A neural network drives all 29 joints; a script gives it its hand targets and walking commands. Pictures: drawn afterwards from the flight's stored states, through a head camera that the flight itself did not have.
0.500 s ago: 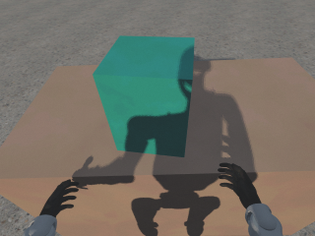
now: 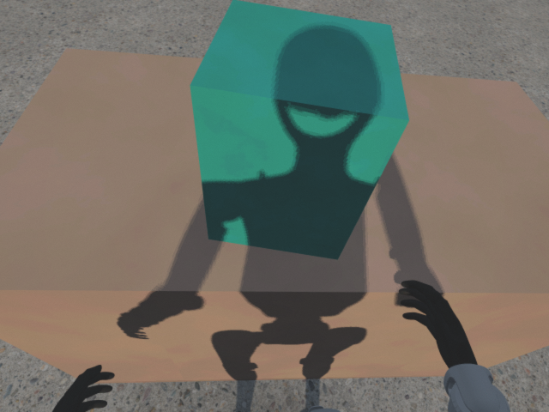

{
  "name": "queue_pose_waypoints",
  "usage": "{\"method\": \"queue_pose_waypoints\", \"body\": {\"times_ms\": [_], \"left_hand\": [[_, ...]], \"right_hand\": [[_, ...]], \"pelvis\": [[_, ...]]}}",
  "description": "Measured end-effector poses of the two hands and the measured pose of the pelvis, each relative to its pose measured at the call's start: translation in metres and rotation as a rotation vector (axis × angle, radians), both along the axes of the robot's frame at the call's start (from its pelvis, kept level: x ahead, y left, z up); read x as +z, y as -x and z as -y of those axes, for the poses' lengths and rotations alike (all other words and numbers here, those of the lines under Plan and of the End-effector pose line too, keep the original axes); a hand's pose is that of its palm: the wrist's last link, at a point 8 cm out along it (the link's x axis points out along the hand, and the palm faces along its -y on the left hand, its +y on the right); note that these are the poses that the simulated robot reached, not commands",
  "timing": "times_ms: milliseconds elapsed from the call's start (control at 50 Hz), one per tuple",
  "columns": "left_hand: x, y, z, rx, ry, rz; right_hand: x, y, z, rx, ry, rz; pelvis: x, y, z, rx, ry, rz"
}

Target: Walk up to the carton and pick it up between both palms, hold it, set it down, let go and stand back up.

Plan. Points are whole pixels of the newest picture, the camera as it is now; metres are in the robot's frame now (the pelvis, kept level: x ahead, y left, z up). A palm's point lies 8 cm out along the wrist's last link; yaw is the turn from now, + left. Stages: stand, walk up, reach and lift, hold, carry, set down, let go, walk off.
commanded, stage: stand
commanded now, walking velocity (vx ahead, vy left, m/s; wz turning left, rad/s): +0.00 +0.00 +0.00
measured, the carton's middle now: (290, 142) +0.49 -0.01 +0.12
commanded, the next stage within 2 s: none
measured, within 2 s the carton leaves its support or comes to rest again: neither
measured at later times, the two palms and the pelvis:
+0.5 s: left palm out of the picture +0.15 +0.26 -0.08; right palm (470, 411) +0.15 -0.29 -0.07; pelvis +0.00 -0.03 +0.00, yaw +0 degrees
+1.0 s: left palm (129, 406) +0.16 +0.20 -0.08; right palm out of the picture +0.13 -0.31 -0.11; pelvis +0.02 -0.05 +0.01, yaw +1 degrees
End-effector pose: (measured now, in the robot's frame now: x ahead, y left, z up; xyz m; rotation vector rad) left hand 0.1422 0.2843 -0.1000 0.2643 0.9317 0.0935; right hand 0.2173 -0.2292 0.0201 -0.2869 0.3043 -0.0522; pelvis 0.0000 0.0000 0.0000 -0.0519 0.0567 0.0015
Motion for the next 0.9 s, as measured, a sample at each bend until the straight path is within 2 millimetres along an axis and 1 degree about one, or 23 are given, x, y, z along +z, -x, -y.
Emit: {"method": "queue_pose_waypoints", "body": {"times_ms": [80, 140, 200, 280, 320, 420, 460, 540, 620, 720, 800, 900], "left_hand": [[0.006, -0.021, 0.001, -0.008, -0.002, 0.054], [0.012, -0.031, 0.002, -0.01, -0.008, 0.089], [0.016, -0.033, 0.004, -0.01, -0.017, 0.108], [0.018, -0.027, 0.007, -0.005, -0.026, 0.105], [0.017, -0.023, 0.009, -0.002, -0.029, 0.094], [0.016, -0.012, 0.014, 0.005, -0.042, 0.051], [0.016, -0.01, 0.017, 0.008, -0.05, 0.033], [0.016, -0.007, 0.032, 0.016, -0.042, 0.003], [0.015, -0.011, 0.055, 0.01, -0.017, -0.017], [0.014, -0.017, 0.078, 0.005, 0.004, -0.027], [0.015, -0.021, 0.087, 0.006, 0.003, -0.023], [0.019, -0.023, 0.088, 0.009, -0.011, -0.016]], "right_hand": [[0.0, 0.0, 0.0, -0.002, 0.001, 0.006], [-0.001, 0.001, 0.001, 0.003, -0.006, 0.014], [-0.002, 0.001, 0.002, 0.013, -0.017, 0.024], [-0.006, 0.004, 0.008, 0.001, -0.024, 0.003], [-0.016, 0.01, 0.016, -0.037, -0.019, -0.056], [-0.065, 0.043, 0.044, -0.145, -0.013, -0.326], [-0.082, 0.057, 0.052, -0.171, -0.019, -0.417], [-0.105, 0.075, 0.061, -0.192, -0.046, -0.553], [-0.117, 0.081, 0.067, -0.195, -0.071, -0.624], [-0.124, 0.083, 0.074, -0.198, -0.085, -0.661], [-0.126, 0.083, 0.078, -0.197, -0.094, -0.671], [-0.129, 0.085, 0.08, -0.197, -0.104, -0.676]], "pelvis": [[-0.001, 0.0, -0.001, 0.001, -0.004, 0.001], [-0.002, 0.001, 0.001, 0.004, -0.011, 0.005], [-0.003, 0.002, 0.004, 0.006, -0.018, 0.01], [-0.003, 0.004, 0.008, 0.006, -0.024, 0.015], [-0.002, 0.005, 0.011, 0.006, -0.027, 0.013], [0.0, 0.003, 0.019, 0.005, -0.038, 0.008], [0.001, 0.001, 0.023, 0.005, -0.044, 0.005], [0.003, -0.004, 0.03, 0.005, -0.053, -0.006], [0.005, -0.01, 0.037, 0.004, -0.062, -0.019], [0.007, -0.015, 0.046, 0.004, -0.073, -0.03], [0.008, -0.016, 0.051, 0.004, -0.08, -0.032], [0.008, -0.016, 0.053, 0.004, -0.083, -0.031]]}}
